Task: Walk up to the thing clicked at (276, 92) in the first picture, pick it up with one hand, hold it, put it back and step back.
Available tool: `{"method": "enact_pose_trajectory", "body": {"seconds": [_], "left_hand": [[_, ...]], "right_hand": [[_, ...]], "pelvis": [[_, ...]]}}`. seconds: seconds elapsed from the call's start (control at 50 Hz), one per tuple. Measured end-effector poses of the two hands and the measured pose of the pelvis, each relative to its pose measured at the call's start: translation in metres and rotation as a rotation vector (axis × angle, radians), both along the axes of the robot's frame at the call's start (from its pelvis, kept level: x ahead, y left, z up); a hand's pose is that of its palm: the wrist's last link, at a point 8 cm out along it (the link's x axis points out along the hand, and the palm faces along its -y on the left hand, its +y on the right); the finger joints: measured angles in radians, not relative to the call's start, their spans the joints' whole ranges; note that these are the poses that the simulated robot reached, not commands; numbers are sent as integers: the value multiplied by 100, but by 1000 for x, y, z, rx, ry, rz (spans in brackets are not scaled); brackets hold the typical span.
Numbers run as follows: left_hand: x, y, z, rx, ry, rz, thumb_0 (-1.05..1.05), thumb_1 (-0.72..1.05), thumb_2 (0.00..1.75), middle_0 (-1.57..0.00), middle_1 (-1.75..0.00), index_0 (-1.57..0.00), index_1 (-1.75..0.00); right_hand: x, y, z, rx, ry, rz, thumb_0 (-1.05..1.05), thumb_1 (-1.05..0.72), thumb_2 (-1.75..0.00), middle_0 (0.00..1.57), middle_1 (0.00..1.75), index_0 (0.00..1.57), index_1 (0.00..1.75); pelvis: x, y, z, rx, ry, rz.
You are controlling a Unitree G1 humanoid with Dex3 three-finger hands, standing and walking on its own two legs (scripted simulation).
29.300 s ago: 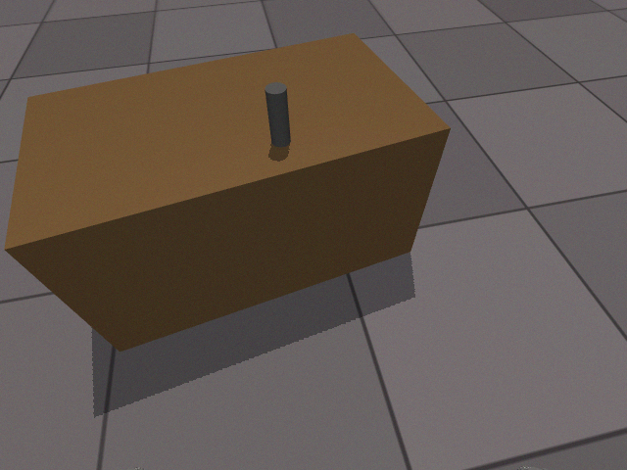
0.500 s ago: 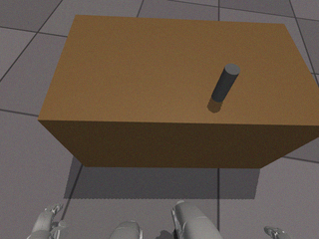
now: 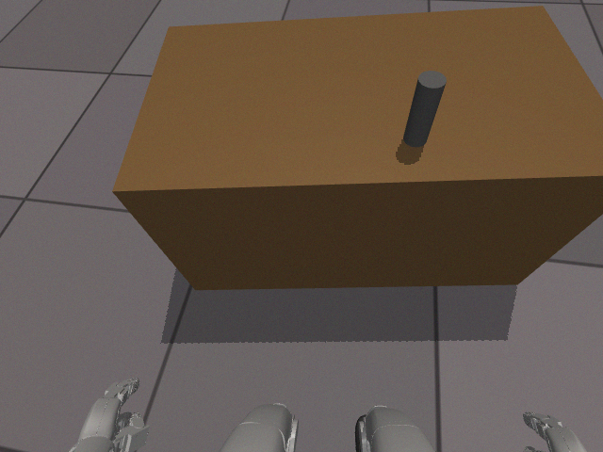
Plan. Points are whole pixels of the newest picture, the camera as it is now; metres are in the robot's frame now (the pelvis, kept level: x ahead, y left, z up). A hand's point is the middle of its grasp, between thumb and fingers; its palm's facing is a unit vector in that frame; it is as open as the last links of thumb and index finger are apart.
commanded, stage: step back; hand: right
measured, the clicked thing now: (422, 111) +0.72 -0.23 -0.08
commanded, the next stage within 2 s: none
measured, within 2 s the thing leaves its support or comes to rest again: neither
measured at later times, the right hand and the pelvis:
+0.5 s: hand out of the picture -0.05 -0.27 -0.15, palm faces +0.02 +0.92 -0.40, open 7.4 cm; pelvis -0.17 +0.00 -0.01, yaw -5 degrees
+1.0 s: hand out of the picture -0.24 -0.26 -0.14, palm faces -0.04 +0.91 -0.41, open 7.4 cm; pelvis -0.33 +0.01 +0.00, yaw -1 degrees
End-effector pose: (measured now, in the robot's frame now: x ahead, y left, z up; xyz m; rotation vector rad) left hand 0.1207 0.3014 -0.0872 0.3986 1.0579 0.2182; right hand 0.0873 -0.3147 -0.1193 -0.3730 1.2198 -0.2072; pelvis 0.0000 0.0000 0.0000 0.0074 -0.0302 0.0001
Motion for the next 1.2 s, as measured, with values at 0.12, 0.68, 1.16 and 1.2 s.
{"method": "enact_pose_trajectory", "body": {"seconds": [0.12,0.68,1.16,1.2], "left_hand": [[-32,27,-22,-22,-15,13,0,90,89,-21,-30,-20,-30],[-261,7,-8,0,137,14,1,90,89,-21,-30,-20,-30],[-419,-7,-26,-32,146,-10,0,90,89,-20,-30,-20,-30],[-440,-10,-23,-35,162,8,0,90,89,-20,-30,-20,-30]], "right_hand": [[-47,19,4,-28,13,24,0,-90,-90,20,30,20,30],[-228,-2,10,-2,-52,-39,0,-90,-90,21,30,20,30],[-373,-14,13,-20,-125,-22,0,-90,-90,21,30,21,30],[-387,-16,13,-11,-105,-38,0,-90,-90,21,30,21,30]], "pelvis": [[-42,17,-12,12,-22,18],[-221,2,2,16,0,-50],[-379,-11,-7,-37,-18,-73],[-385,-14,-3,-16,-18,-79]]}}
